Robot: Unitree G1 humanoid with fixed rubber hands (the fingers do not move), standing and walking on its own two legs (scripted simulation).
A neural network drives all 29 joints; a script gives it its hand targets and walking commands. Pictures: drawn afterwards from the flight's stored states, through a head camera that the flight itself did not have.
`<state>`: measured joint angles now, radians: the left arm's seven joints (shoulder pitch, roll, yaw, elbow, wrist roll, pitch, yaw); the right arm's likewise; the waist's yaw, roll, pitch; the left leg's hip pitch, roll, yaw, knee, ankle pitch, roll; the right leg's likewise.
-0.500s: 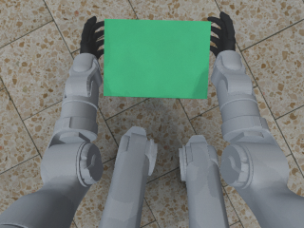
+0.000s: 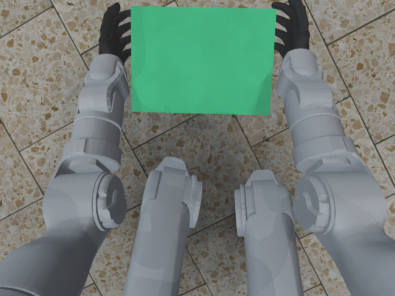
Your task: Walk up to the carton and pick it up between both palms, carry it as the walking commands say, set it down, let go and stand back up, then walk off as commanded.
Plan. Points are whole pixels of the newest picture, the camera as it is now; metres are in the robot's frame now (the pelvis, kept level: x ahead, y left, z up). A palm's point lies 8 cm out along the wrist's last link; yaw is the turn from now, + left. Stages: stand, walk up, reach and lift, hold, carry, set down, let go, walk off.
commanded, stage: set down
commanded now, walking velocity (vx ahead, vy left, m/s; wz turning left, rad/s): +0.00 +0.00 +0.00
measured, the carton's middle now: (201, 75) +0.49 +0.07 -0.23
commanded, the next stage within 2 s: none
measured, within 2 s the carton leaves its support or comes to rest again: rests again in 0.62 s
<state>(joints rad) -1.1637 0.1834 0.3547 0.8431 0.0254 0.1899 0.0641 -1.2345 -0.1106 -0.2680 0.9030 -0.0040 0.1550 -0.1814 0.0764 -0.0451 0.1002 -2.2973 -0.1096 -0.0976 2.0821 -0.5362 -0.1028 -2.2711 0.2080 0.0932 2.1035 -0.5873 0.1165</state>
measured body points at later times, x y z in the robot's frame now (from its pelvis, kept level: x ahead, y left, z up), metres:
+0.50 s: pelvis +0.00 +0.00 -0.01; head +0.34 +0.03 +0.28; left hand +0.49 +0.22 -0.17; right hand +0.53 -0.08 -0.17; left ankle +0.11 +0.14 -0.36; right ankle +0.10 -0.13 -0.36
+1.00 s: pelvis +0.00 +0.00 -0.01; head +0.34 +0.03 +0.27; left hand +0.49 +0.23 -0.18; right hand +0.53 -0.08 -0.18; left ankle +0.11 +0.13 -0.36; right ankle +0.10 -0.12 -0.36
